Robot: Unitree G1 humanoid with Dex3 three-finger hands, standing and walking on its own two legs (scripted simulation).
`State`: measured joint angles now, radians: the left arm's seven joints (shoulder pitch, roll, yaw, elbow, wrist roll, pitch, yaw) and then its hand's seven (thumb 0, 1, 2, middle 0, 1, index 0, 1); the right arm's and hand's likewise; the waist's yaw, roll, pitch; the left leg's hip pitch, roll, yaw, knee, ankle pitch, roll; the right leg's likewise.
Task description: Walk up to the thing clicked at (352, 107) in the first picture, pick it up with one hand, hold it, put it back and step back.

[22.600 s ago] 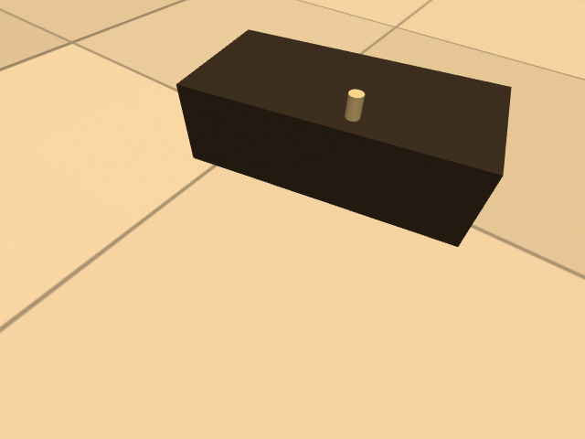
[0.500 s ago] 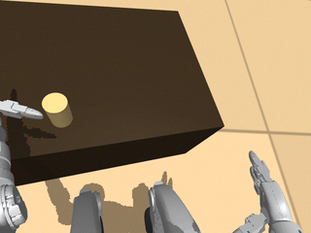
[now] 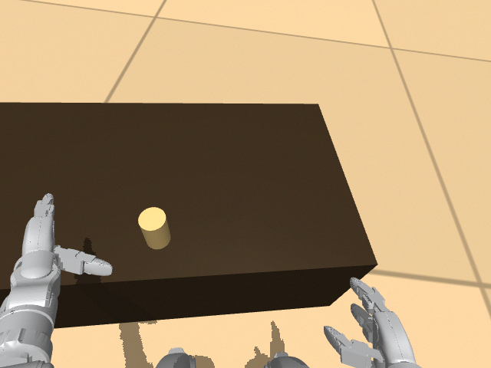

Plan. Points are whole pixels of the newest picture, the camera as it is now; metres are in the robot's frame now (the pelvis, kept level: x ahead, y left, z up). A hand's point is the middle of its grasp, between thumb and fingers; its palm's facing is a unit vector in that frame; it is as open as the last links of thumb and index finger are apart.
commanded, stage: home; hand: left
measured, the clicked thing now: (155, 229) +0.47 +0.19 -0.23
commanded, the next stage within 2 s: none
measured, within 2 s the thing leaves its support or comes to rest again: neither
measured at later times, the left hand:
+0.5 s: hand (121, 355) +0.17 +0.17 -0.04, palm faces +0.14 -0.96 -0.23, open 17.4 cm
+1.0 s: hand (119, 352) +0.18 +0.17 -0.04, palm faces +0.13 -0.96 -0.23, open 17.5 cm
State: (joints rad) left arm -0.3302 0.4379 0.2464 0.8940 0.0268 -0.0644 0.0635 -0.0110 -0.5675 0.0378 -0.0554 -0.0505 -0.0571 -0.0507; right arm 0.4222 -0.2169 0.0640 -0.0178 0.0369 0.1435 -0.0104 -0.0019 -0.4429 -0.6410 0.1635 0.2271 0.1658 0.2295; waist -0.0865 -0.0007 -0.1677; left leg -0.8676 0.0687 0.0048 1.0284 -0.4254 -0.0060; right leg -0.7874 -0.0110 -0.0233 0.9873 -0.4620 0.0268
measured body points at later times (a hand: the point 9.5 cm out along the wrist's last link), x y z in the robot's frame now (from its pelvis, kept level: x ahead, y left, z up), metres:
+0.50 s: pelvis +0.01 -0.01 +0.02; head +0.03 -0.01 +0.47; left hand +0.16 +0.22 -0.02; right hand +0.18 -0.23 -0.02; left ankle +0.04 +0.12 -0.67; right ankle +0.01 -0.14 -0.67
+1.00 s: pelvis +0.01 -0.01 +0.01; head +0.03 -0.01 +0.46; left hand +0.16 +0.22 -0.02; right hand +0.17 -0.23 -0.02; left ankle +0.04 +0.12 -0.67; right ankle +0.01 -0.14 -0.67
